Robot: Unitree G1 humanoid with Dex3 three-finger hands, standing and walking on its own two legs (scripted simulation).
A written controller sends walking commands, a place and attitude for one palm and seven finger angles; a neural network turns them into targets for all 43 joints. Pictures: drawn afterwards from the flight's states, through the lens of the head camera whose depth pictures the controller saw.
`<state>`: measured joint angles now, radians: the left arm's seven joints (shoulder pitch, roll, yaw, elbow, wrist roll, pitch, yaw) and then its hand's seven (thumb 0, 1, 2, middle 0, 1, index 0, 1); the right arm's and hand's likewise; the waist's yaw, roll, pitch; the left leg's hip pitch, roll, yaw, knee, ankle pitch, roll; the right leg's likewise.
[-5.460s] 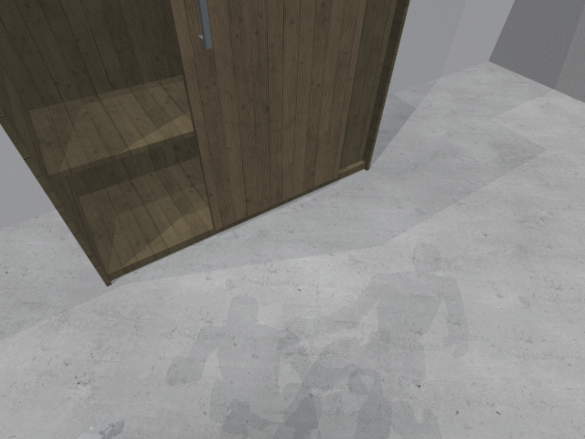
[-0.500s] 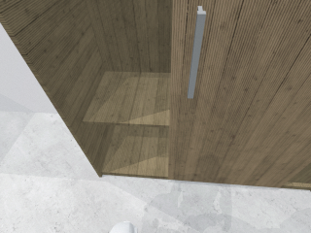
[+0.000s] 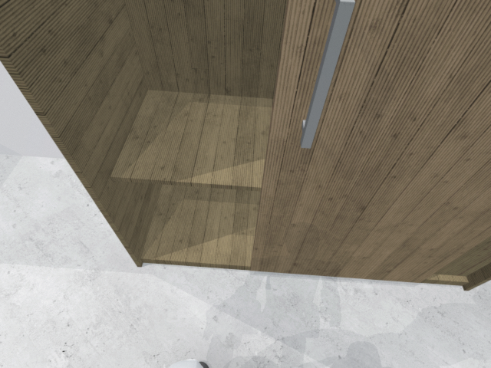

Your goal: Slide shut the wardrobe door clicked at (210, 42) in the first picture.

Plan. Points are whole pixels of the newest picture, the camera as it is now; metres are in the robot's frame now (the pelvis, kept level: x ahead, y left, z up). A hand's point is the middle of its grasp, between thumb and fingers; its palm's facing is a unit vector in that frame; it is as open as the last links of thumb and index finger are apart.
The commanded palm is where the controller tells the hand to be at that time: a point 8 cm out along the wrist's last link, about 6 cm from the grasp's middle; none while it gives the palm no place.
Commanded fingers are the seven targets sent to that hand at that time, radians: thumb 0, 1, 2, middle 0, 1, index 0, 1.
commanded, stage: come to a stop and stand still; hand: right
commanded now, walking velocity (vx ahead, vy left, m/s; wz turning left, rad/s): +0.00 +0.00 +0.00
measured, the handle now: (320, 80) +0.51 -0.08 +0.20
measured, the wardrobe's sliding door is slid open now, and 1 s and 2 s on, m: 0.46 0.46 0.46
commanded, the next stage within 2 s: look again from close up in 1.00 s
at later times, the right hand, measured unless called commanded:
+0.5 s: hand out of the picture -0.06 -0.22 -0.16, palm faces +0.01 +0.97 -0.22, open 7.4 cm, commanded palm none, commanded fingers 0.00 -0.90 -0.90 0.20 0.30 0.20 0.30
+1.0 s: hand out of the picture -0.08 -0.18 -0.16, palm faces +0.01 +0.99 -0.17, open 7.4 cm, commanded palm none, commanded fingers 0.00 -0.90 -0.90 0.20 0.30 0.20 0.30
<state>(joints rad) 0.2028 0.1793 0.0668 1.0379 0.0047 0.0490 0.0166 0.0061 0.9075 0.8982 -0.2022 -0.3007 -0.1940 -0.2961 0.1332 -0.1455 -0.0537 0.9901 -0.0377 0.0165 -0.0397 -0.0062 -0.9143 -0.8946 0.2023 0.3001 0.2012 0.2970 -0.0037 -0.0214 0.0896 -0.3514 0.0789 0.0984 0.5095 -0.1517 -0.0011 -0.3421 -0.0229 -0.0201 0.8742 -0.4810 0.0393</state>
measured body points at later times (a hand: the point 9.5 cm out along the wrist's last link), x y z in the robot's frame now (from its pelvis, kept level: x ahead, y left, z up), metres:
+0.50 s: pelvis -0.04 -0.05 +0.01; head -0.03 -0.03 +0.46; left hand -0.03 +0.18 -0.16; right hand -0.06 -0.27 -0.14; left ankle -0.08 +0.07 -0.73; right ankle -0.04 -0.13 -0.73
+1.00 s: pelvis -0.06 -0.02 +0.01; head -0.06 -0.02 +0.46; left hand -0.11 +0.18 -0.16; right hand -0.08 -0.23 -0.15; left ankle -0.08 +0.07 -0.73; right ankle -0.04 -0.13 -0.73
